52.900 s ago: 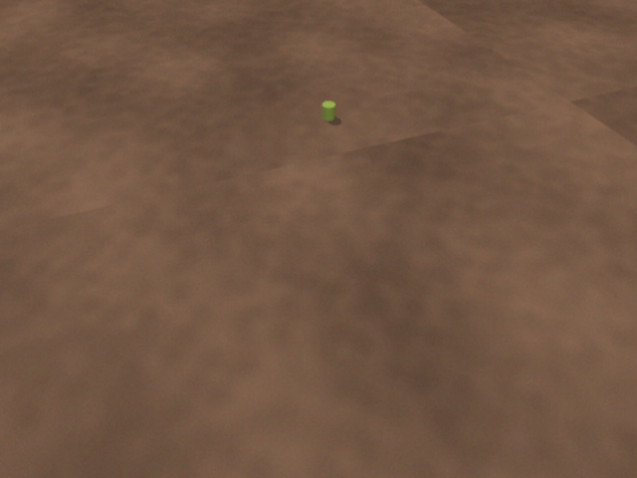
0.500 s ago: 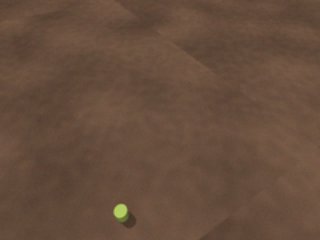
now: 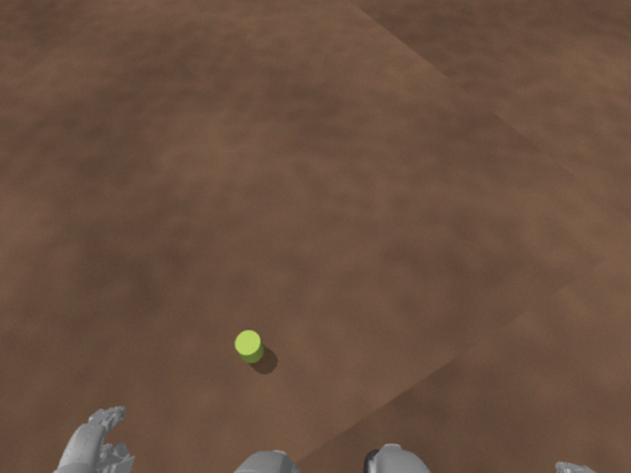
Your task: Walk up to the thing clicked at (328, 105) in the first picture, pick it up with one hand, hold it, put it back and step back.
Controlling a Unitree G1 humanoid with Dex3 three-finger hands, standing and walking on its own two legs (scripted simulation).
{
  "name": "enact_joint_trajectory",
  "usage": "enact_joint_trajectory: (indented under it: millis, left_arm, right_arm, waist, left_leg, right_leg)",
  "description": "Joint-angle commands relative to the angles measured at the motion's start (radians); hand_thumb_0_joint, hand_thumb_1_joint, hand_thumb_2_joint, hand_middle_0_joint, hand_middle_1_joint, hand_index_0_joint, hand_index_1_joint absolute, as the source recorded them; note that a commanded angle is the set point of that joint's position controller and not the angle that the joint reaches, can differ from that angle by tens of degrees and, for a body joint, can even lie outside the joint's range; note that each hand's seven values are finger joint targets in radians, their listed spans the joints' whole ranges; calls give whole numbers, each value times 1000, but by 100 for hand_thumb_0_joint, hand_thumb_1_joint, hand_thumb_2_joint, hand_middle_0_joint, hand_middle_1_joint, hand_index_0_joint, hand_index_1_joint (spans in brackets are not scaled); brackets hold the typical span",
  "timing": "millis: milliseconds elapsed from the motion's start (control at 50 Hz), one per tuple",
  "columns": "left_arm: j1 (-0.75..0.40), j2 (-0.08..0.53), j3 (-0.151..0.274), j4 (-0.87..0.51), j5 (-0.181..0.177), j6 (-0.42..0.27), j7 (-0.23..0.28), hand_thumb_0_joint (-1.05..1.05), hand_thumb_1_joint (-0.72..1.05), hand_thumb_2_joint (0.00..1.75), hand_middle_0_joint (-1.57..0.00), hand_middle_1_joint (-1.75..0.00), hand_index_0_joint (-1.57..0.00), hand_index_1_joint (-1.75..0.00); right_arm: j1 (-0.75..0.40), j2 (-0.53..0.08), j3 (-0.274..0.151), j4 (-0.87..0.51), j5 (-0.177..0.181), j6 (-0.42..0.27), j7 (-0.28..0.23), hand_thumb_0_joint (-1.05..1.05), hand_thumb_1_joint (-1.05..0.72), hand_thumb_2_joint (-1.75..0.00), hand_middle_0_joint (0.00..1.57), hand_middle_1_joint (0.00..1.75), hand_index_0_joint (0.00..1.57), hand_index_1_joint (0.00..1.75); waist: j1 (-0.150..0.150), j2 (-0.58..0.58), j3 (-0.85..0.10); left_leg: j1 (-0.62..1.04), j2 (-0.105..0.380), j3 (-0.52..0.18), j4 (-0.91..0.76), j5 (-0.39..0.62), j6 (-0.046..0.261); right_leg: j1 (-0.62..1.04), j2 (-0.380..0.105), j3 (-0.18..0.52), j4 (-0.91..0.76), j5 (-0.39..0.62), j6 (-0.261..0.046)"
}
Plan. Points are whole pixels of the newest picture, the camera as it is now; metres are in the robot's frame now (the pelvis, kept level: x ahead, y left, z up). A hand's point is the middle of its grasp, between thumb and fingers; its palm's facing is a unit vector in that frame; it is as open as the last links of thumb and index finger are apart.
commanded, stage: step back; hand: left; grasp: from above
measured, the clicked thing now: (249, 346) +0.49 +0.24 -0.71
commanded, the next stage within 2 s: none
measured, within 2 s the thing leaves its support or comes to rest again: neither
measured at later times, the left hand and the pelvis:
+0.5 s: hand out of the picture +0.03 +0.27 -0.15, palm faces -0.08 -0.92 -0.39, open 7.3 cm; pelvis -0.09 +0.01 +0.00, yaw -4 degrees
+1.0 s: hand out of the picture -0.10 +0.31 -0.14, palm faces -0.04 -0.93 -0.38, open 7.3 cm; pelvis -0.23 +0.04 +0.01, yaw -2 degrees
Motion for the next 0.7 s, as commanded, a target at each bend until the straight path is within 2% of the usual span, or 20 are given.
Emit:
enact_joint_trajectory:
  millis: [0, 20, 40, 60, 80, 100, 140, 180, 260, 300, 360, 400, 420, 440, 460, 480, 520, 560, 580, 680]
  left_arm:
    - [24, 265, 64, -86, -22, -3, 12, 0, 90, 90, -20, -30, -20, -30]
    - [29, 268, 63, -94, -32, 6, 6, 0, 90, 90, -20, -30, -20, -30]
    - [54, 222, 49, -106, -36, 11, 1, 0, 90, 90, -20, -30, -20, -30]
    - [50, 170, 35, -130, -38, 6, 4, 0, 90, 90, -20, -30, -20, -30]
    - [-49, 218, 59, -130, -20, 1, 22, 0, 90, 90, -20, -30, -20, -30]
    - [-68, 228, 62, -116, -16, 2, 23, 0, 90, 90, -20, -30, -20, -30]
    - [37, 187, 55, -92, -46, -2, 20, 0, 90, 90, -20, -30, -20, -30]
    - [78, 191, 56, -96, -39, -6, 15, 0, 90, 90, -20, -30, -20, -30]
    - [54, 176, 53, -126, -31, -11, 11, 0, 90, 90, -20, -30, -20, -30]
    - [53, 173, 53, -134, -30, -15, 9, 0, 90, 90, -20, -30, -20, -30]
    - [129, 163, 56, -108, -26, -21, 4, 0, 90, 90, -20, -30, -20, -30]
    - [183, 156, 59, -75, -17, -30, 2, 0, 90, 90, -20, -30, -20, -30]
    - [190, 184, 64, -75, -9, -38, 4, 0, 90, 90, -20, -30, -20, -30]
    - [194, 245, 81, -84, -2, -46, 5, 0, 90, 90, -20, -30, -20, -30]
    - [142, 323, 94, -98, -20, -37, -1, 0, 90, 90, -20, -30, -20, -30]
    - [112, 330, 96, -132, -9, -43, 1, 0, 90, 90, -20, -30, -20, -30]
    - [63, 254, 75, -155, -26, -40, 7, 0, 90, 90, -20, -30, -20, -30]
    - [41, 232, 72, -167, -16, -33, 12, 0, 90, 90, -20, -30, -20, -30]
    - [56, 215, 68, -174, -15, -30, 13, 0, 90, 90, -20, -30, -20, -30]
    - [84, 232, 68, -200, -10, -13, 14, 0, 90, 90, -20, -30, -20, -30]
  right_arm:
    - [136, -135, -36, -22, -26, -28, -16, 0, -90, -90, 20, 30, 20, 30]
    - [165, -132, -41, -12, -35, -35, -16, 0, -90, -90, 20, 30, 20, 30]
    - [140, -170, -53, -29, -51, -41, -17, 0, -90, -90, 20, 30, 20, 30]
    - [81, -313, -82, -57, -57, -40, -8, 0, -90, -90, 20, 30, 20, 30]
    - [74, -355, -91, -77, -47, -44, -6, 0, -90, -90, 20, 30, 20, 30]
    - [58, -289, -81, -77, -43, -51, -14, 0, -90, -90, 20, 30, 20, 30]
    - [-17, -199, -50, -91, -41, -53, -30, 0, -90, -90, 20, 30, 20, 30]
    - [10, -179, -51, -106, -32, -50, -37, 0, -90, -90, 20, 30, 20, 30]
    - [95, -174, -58, -120, -25, -41, -43, 0, -90, -90, 20, 30, 20, 30]
    - [114, -183, -63, -127, -22, -39, -43, 0, -90, -90, 20, 30, 20, 30]
    - [62, -195, -64, -152, -15, -31, -37, 0, -90, -90, 20, 30, 20, 30]
    - [34, -194, -60, -160, -5, -24, -33, 0, -90, -90, 20, 30, 20, 30]
    - [29, -172, -51, -163, 3, -24, -29, 0, -90, -90, 20, 30, 20, 30]
    - [26, -145, -42, -176, 11, -27, -24, 0, -90, -90, 20, 30, 20, 30]
    - [5, -115, -40, -176, 14, -20, -31, 0, -90, -90, 20, 30, 20, 30]
    - [-5, -135, -50, -168, 4, -12, -38, 0, -90, -90, 20, 30, 20, 30]
    - [58, -153, -50, -142, 12, -10, -34, 0, -90, -90, 20, 30, 20, 30]
    - [85, -146, -43, -128, 11, -21, -35, 0, -90, -90, 20, 30, 20, 30]
    - [91, -147, -39, -127, 10, -25, -37, 0, -90, -90, 20, 30, 20, 30]
    - [113, -131, -38, -136, -10, -38, -32, 0, -90, -90, 20, 30, 20, 30]
  waist:
    - [-14, -197, -272]
    - [-32, -156, -249]
    - [-17, -50, -237]
    - [-5, 266, -201]
    - [-77, 268, -173]
    - [-65, 147, -159]
    - [14, 81, -189]
    - [4, 119, -210]
    - [-56, 125, -202]
    - [-68, 133, -212]
    - [-36, 156, -237]
    - [-3, 113, -248]
    - [0, 69, -263]
    - [-3, -64, -271]
    - [15, -254, -217]
    - [28, -263, -173]
    - [-10, -120, -152]
    - [-15, -151, -154]
    - [-2, -145, -174]
    - [9, -217, -228]
  left_leg:
    - [66, 51, 39, -454, 112, 18]
    - [155, 36, 86, -594, 288, 21]
    - [230, 144, -81, -646, 335, 44]
    - [291, 390, -403, -688, 537, 142]
    - [134, 464, -477, -681, 617, 265]
    - [148, 430, -374, -637, 731, 257]
    - [301, 292, -163, -518, 955, 175]
    - [359, 274, -130, -490, 965, 166]
    - [445, 310, -154, -467, 976, 226]
    - [455, 311, -150, -455, 957, 226]
    - [361, 308, -136, -433, 809, 207]
    - [269, 285, -110, -379, 724, 165]
    - [192, 256, -94, -352, 627, 127]
    - [35, 171, -61, -276, 453, 72]
    - [1, 6, 39, -92, 118, 17]
    - [-17, -9, -25, 101, -145, 7]
    - [-26, -33, -109, 207, -73, 3]
    - [-45, -47, -73, 200, -22, -12]
    - [-69, -47, -63, 161, -20, -21]
    - [4, 44, 23, -291, 25, -14]
  right_leg:
    - [328, -218, 225, -63, 359, -187]
    - [250, -181, 177, -28, 316, -145]
    - [121, -109, 130, 46, 148, -86]
    - [-131, 92, 5, 198, -281, -20]
    - [-71, 119, 140, 371, -463, 0]
    - [-63, 124, 191, 485, -427, -9]
    - [-153, 148, 191, 569, -323, -18]
    - [-149, 138, 152, 553, -290, -5]
    - [-132, 115, 110, 400, -319, 28]
    - [-94, 93, 82, 280, -304, 23]
    - [55, 60, 23, 50, -230, -2]
    - [210, 67, -14, -184, -23, -23]
    - [295, 30, 54, -200, 103, -38]
    - [375, -95, 238, -166, 266, -92]
    - [255, -273, 419, -222, 375, -261]
    - [176, -358, 514, -241, 422, -334]
    - [160, -254, 334, -199, 437, -278]
    - [181, -203, 250, -176, 412, -239]
    - [241, -177, 226, -158, 416, -229]
    - [348, -195, 214, -85, 387, -201]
